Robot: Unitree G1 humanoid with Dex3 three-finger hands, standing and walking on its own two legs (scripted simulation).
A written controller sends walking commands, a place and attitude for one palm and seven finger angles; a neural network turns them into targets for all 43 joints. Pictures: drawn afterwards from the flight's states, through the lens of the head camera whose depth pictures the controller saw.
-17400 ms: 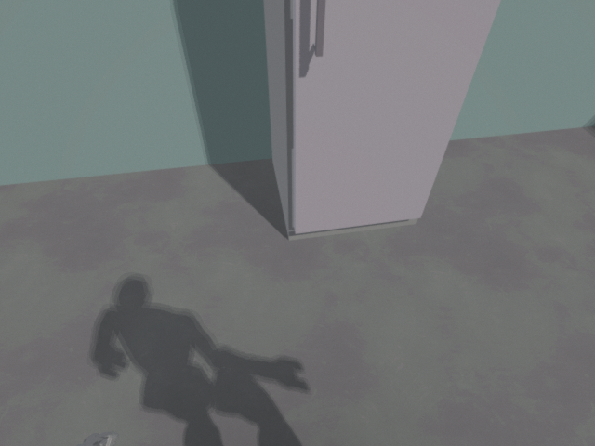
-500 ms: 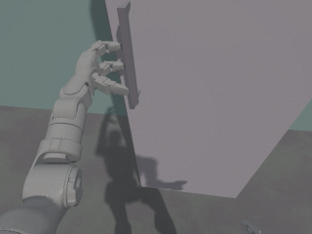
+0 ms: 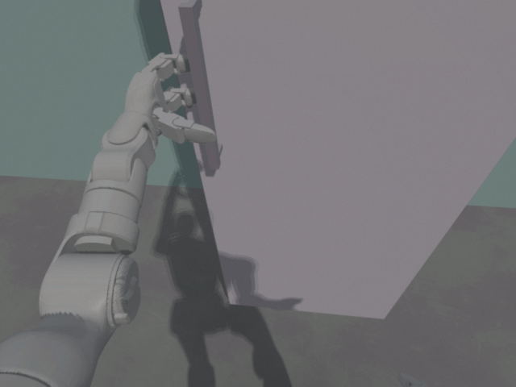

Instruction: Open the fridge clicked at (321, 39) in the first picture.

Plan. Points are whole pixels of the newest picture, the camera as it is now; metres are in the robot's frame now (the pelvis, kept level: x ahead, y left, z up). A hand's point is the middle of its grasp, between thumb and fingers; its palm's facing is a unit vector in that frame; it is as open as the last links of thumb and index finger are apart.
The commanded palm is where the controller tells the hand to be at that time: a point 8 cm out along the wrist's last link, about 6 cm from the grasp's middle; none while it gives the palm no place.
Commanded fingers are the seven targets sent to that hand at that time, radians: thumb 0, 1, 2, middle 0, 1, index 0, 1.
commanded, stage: feel for the door with the fingertips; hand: left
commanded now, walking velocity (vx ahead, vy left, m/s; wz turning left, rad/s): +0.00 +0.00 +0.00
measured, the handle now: (206, 95) +0.50 +0.09 +0.22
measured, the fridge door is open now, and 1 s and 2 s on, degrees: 0 0 0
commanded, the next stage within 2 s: slide the fingers in behind the handle in 0.12 s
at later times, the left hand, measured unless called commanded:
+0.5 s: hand (189, 103) +0.46 +0.11 +0.23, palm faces -0.08 -1.00 -0.02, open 13.9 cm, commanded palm +0.44 +0.16 +0.22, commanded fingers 0.00 -0.50 0.30 -0.30 -1.20 -0.30 -1.20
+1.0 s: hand (198, 108) +0.44 +0.09 +0.23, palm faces -0.09 -1.00 -0.02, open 14.0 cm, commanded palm +0.43 +0.14 +0.22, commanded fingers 0.00 -0.50 0.30 -0.30 -1.20 -0.30 -1.20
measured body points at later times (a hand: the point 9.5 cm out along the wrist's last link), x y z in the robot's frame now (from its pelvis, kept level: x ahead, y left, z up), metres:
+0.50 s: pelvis -0.01 +0.00 +0.00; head +0.00 -0.02 +0.45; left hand +0.46 +0.16 +0.23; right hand +0.08 -0.25 -0.12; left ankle -0.04 +0.12 -0.74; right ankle +0.05 -0.13 -0.74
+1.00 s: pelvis +0.00 +0.00 +0.00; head +0.00 -0.02 +0.45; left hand +0.44 +0.15 +0.23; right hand +0.13 -0.25 -0.11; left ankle -0.04 +0.12 -0.74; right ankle +0.05 -0.13 -0.74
